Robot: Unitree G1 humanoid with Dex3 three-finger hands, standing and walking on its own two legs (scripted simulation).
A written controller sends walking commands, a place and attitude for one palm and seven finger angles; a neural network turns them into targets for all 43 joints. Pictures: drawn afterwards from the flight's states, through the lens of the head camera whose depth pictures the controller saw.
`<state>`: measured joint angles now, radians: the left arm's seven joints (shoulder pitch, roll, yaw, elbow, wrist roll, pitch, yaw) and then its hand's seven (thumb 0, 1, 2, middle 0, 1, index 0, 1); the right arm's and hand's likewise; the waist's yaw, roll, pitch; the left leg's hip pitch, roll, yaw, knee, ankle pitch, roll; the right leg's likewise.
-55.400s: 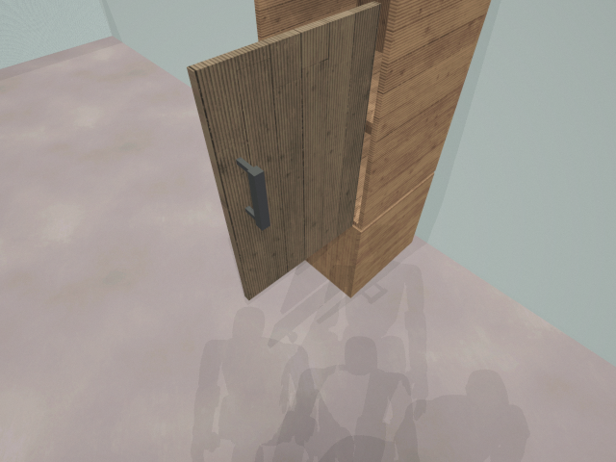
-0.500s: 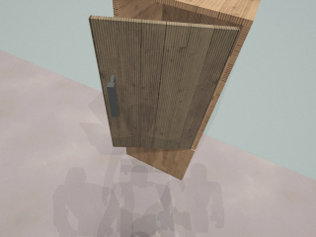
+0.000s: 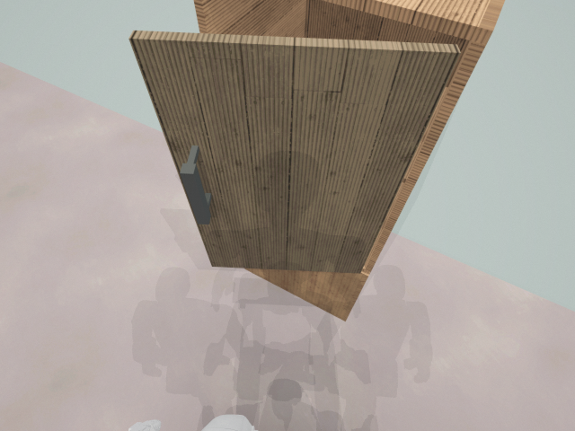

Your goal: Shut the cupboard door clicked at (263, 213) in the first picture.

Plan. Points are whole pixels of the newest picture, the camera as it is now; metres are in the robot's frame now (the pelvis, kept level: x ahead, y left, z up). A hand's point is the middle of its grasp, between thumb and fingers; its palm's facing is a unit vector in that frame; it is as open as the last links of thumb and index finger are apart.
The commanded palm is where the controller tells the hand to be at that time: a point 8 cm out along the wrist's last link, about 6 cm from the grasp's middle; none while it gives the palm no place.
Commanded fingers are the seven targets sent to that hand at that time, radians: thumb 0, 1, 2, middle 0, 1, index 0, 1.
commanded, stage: come to a stop and stand still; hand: left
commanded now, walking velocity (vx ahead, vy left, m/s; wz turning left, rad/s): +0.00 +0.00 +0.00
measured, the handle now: (199, 187) +0.46 +0.18 +0.02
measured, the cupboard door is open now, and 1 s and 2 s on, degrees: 26 26 26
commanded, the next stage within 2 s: look again from close up in 0.56 s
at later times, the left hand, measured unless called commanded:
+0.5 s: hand out of the picture +0.01 +0.20 -0.17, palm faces -0.03 -0.97 -0.22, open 7.4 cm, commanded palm none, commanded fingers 0.00 0.90 0.90 -0.20 -0.30 -0.20 -0.30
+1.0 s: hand out of the picture -0.01 +0.20 -0.17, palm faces -0.04 -0.97 -0.23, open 7.3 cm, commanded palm none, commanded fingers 0.00 0.90 0.90 -0.20 -0.30 -0.20 -0.30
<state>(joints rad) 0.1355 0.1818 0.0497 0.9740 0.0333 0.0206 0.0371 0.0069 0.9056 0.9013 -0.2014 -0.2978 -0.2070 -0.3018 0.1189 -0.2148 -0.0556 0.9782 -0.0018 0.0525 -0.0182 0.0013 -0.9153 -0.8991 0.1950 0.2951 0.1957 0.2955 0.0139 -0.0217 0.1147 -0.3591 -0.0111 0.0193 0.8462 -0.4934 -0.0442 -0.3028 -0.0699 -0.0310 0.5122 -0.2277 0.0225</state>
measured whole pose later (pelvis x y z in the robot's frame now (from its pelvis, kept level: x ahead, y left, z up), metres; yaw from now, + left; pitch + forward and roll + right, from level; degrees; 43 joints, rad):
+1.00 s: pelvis -0.03 +0.02 +0.00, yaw -2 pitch -1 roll +0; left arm 0.28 0.17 -0.02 1.07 0.01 -0.01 0.04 0.01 0.91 0.90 -0.20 -0.30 -0.20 -0.30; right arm 0.30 -0.16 0.01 1.06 -0.02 -0.01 -0.01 0.01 -0.93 -0.90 0.20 0.30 0.20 0.30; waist -0.01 0.02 0.03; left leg -0.24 0.00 0.07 0.51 -0.26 0.02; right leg -0.20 -0.01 0.02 0.54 -0.32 0.00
